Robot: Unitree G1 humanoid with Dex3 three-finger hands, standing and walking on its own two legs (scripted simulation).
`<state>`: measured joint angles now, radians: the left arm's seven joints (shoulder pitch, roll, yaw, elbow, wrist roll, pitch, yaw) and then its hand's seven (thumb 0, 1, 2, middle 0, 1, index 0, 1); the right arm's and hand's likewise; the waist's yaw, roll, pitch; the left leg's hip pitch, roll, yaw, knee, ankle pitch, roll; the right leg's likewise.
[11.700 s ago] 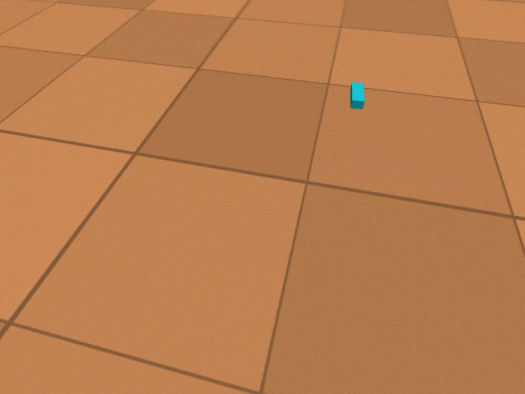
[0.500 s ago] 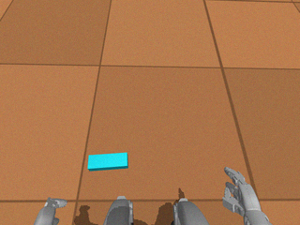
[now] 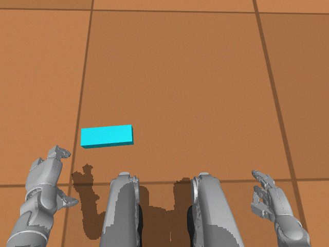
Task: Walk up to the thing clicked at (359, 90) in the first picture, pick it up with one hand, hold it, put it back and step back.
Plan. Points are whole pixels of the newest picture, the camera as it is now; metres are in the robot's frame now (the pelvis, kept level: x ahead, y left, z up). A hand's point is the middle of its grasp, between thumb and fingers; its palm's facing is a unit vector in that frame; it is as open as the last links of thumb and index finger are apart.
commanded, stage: rise first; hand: left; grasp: from above
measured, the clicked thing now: (108, 136) +0.49 +0.26 -0.49
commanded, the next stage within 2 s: none
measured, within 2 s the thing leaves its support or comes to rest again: neither
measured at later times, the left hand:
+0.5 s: hand (81, 154) +0.37 +0.29 -0.28, palm faces -0.46 -0.12 -0.88, open 14.2 cm
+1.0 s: hand (88, 146) +0.41 +0.29 -0.34, palm faces -0.45 -0.04 -0.89, open 14.1 cm
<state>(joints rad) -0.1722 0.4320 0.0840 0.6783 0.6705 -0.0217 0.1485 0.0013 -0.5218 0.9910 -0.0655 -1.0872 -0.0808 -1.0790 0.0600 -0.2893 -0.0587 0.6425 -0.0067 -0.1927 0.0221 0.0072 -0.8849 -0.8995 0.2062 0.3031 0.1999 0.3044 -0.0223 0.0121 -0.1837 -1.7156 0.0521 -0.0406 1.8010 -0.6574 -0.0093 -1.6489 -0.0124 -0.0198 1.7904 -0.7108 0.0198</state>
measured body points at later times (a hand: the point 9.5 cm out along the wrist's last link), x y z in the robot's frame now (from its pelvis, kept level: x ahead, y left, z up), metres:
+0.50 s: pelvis -0.04 +0.00 -0.14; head +0.18 +0.04 +0.26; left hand +0.39 +0.30 -0.23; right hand +0.03 -0.28 -0.26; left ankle +0.06 +0.13 -0.49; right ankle +0.05 -0.13 -0.49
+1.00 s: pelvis -0.03 +0.00 -0.18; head +0.20 +0.05 +0.20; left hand +0.43 +0.29 -0.29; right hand +0.03 -0.28 -0.30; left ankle +0.06 +0.13 -0.49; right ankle +0.05 -0.13 -0.49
